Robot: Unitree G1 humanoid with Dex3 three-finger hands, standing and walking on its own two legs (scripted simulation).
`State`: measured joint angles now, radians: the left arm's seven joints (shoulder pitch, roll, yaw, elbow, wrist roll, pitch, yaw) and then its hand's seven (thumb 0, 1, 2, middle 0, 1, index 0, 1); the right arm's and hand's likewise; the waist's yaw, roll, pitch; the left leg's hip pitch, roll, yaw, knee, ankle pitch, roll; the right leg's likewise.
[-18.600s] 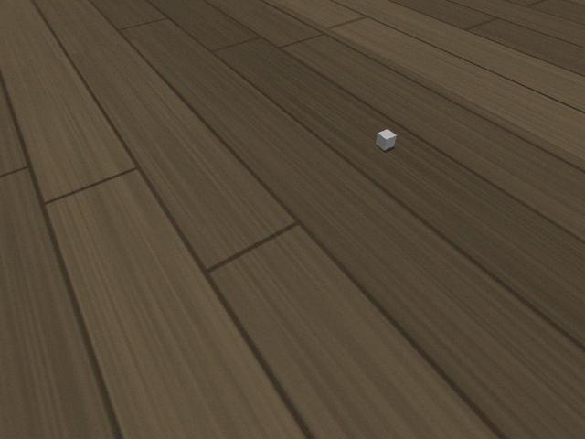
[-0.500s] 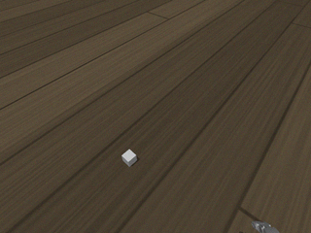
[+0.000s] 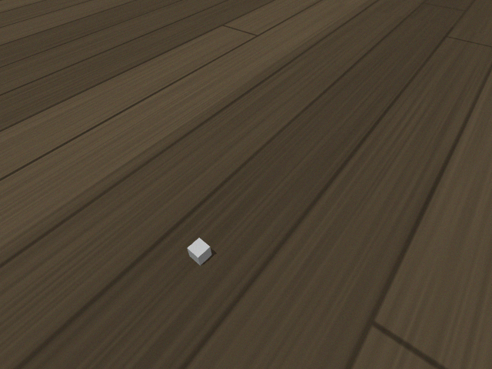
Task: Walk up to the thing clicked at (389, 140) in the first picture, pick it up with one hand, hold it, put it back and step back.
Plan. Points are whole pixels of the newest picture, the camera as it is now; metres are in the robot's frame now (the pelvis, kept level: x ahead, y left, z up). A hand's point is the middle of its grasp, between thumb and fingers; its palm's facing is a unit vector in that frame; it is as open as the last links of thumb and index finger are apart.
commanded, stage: stand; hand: left
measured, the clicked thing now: (199, 251) +0.76 +0.22 -0.75
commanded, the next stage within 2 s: walk up in 0.34 s
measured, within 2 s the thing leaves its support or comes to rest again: neither
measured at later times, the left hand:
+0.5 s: hand out of the picture +0.08 +0.27 -0.15, palm faces +0.04 -0.94 -0.34, open 7.4 cm
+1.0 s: hand (108, 326) +0.26 +0.29 -0.15, palm faces -0.09 -0.93 -0.36, open 7.4 cm
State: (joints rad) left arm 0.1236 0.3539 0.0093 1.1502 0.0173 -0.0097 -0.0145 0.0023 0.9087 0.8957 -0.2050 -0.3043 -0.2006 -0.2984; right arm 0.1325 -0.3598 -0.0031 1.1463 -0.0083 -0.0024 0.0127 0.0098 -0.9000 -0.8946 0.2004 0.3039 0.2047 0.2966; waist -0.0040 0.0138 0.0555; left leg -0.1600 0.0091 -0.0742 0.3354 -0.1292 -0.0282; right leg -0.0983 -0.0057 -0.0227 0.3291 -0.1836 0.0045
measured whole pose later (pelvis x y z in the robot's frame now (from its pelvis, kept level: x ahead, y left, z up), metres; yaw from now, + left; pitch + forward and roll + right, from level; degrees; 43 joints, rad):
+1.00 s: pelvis +0.18 +0.01 -0.02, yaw -1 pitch -3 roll +1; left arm 0.26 0.42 0.08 0.91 0.03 -0.01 -0.10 0.00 0.91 0.90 -0.20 -0.30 -0.20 -0.30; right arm 0.37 -0.40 -0.06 0.87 -0.02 -0.07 0.04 0.01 -0.89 -0.89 0.20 0.30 0.21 0.30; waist -0.03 -0.02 0.08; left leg -0.05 0.05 0.07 0.48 -0.38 -0.03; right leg -0.41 -0.08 -0.01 0.60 -0.20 -0.03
